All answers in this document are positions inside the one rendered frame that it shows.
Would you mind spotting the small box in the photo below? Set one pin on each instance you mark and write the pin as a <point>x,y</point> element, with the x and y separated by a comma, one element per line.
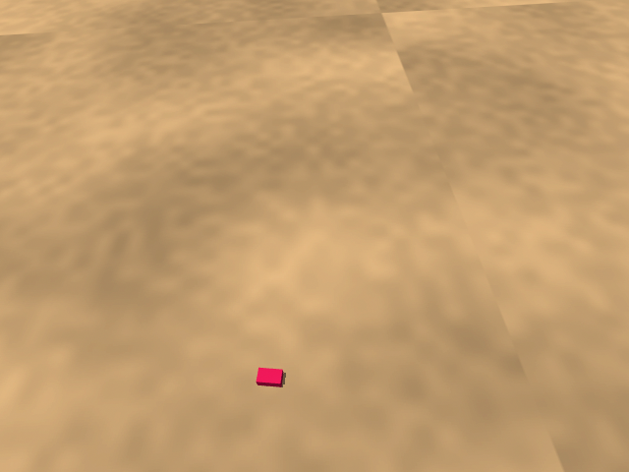
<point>269,377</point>

